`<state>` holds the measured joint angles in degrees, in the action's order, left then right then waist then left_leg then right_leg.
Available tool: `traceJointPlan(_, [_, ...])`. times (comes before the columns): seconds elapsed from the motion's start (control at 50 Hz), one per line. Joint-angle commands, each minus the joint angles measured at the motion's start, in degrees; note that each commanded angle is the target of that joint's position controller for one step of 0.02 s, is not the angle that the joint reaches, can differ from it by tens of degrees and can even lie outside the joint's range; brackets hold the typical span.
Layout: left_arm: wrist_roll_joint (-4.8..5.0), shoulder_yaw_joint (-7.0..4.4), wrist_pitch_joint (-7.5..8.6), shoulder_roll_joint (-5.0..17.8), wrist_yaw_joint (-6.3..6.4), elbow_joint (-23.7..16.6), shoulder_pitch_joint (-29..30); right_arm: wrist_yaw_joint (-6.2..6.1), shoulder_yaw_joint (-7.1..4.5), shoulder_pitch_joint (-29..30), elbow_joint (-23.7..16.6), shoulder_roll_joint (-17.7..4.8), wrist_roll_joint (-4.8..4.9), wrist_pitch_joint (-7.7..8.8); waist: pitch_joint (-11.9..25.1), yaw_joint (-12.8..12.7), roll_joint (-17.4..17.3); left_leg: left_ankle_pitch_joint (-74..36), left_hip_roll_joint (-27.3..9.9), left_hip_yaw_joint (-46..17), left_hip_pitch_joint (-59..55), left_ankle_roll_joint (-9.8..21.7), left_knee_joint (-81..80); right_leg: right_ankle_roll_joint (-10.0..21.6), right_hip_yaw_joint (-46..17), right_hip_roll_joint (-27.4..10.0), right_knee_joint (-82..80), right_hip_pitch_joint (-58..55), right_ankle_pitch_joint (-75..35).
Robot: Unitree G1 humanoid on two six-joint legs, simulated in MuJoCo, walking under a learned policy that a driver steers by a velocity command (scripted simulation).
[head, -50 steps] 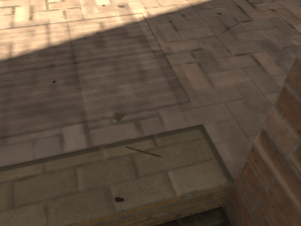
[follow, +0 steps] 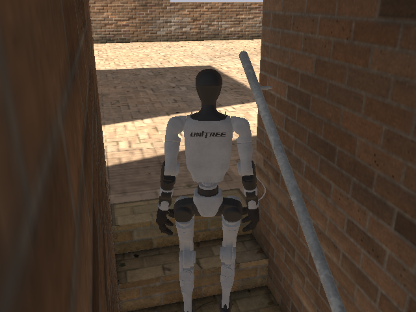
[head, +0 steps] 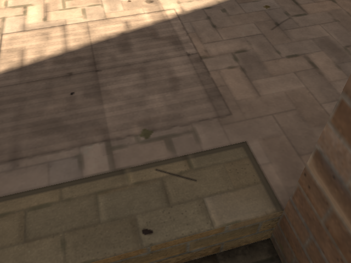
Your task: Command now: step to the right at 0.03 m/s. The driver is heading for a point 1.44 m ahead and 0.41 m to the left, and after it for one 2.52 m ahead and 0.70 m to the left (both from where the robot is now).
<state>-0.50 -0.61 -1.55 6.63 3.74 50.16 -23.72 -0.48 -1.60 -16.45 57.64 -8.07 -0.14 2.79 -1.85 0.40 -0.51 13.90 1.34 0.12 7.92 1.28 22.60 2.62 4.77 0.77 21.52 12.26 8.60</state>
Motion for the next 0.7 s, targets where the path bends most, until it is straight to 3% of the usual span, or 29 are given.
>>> traceJointPlan(0.02, [-0.04,-0.77,0.30,4.0,0.10,-1.1,-5.2,0.30,-0.03,-3.4,-1.5,-2.7,-0.04,0.43,-2.1,0.2,-0.5,-2.5,-7.0,-4.5,6.6,0.3,-5.2,2.2,-6.7,-7.8,-3.7,-4.0,-3.1])
traceJointPlan(0.04, [-0.02,-1.12,0.12,5.4,-0.17,-1.2,-4.3,0.26,0.38,-3.0,-1.2,-1.5,0.17,0.43,-1.8,0.4,-0.9,-1.9,-7.2,-4.4,7.8,0.7,-5.1,2.4,-6.7,-7.7,-3.8,-4.5,-3.8])
traceJointPlan(0.1, [0.23,-0.66,-0.20,4.0,-0.22,-0.9,-4.7,0.24,0.39,-4.1,-0.7,-1.8,-0.14,0.22,-1.8,0.3,-0.4,-0.1,-7.4,-4.7,8.6,1.0,-5.1,2.2,-7.2,-7.9,-3.8,-4.9,-2.6])
traceJointPlan(0.7, [-0.11,-0.70,-0.11,4.5,-0.21,-0.1,-4.5,0.25,0.05,-6.4,0.9,-2.3,0.09,-0.10,-2.7,-0.3,0.4,-0.2,-7.1,-4.5,8.3,1.2,-4.8,2.0,-7.8,-8.6,-3.6,-3.6,-0.2])
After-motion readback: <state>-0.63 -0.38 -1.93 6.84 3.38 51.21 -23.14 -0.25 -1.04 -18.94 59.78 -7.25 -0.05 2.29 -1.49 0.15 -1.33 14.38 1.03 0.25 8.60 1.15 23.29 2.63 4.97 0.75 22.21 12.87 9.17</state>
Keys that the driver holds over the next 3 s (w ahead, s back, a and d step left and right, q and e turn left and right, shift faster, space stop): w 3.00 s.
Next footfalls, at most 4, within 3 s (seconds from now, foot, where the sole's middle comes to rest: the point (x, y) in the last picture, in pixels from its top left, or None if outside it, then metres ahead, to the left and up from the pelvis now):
none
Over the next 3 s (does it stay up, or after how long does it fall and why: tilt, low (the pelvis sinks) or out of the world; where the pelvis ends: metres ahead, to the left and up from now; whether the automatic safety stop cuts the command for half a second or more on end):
stays up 0.01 0.00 0.00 its command is cut before an obstacle from the start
